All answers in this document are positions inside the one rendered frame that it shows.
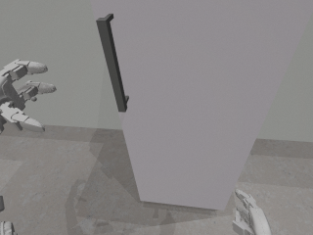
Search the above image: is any left robot hand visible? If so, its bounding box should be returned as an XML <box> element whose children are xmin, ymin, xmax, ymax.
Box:
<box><xmin>0</xmin><ymin>59</ymin><xmax>57</xmax><ymax>132</ymax></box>

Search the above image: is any handle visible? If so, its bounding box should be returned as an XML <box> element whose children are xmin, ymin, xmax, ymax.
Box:
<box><xmin>96</xmin><ymin>14</ymin><xmax>129</xmax><ymax>113</ymax></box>

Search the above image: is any robot left upper arm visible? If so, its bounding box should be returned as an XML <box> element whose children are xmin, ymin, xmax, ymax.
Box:
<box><xmin>0</xmin><ymin>221</ymin><xmax>18</xmax><ymax>235</ymax></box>

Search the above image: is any right robot hand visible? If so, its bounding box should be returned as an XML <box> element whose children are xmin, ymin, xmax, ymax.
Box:
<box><xmin>232</xmin><ymin>189</ymin><xmax>273</xmax><ymax>235</ymax></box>

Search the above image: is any fridge door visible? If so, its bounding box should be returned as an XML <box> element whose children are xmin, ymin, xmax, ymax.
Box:
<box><xmin>90</xmin><ymin>0</ymin><xmax>313</xmax><ymax>211</ymax></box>

